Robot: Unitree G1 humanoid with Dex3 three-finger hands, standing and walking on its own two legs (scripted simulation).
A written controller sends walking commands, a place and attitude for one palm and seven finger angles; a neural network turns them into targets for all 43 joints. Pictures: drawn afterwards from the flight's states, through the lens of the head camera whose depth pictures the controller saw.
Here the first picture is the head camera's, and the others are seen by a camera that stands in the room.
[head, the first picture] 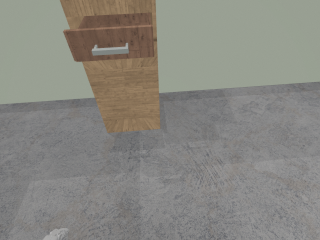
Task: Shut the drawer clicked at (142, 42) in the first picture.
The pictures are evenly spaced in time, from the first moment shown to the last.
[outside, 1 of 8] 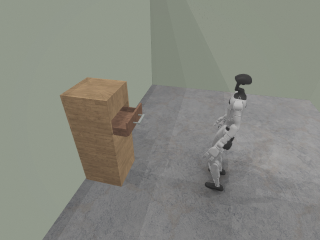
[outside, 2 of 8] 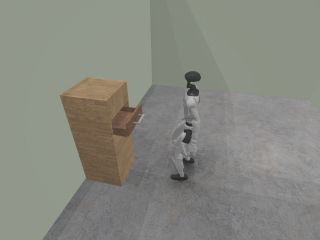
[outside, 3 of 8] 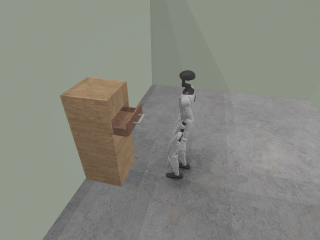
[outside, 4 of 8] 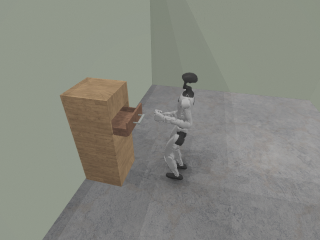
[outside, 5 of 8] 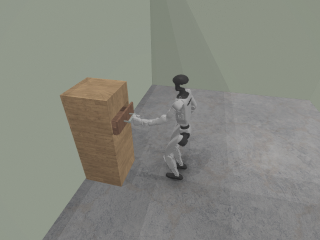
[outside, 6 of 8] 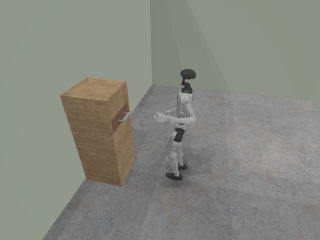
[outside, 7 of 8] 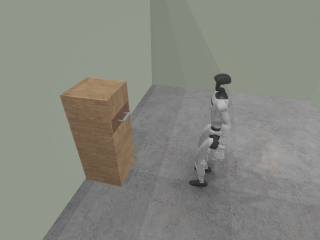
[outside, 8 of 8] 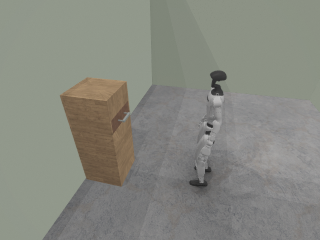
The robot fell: no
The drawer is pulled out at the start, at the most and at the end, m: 0.16 0.16 0.00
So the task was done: yes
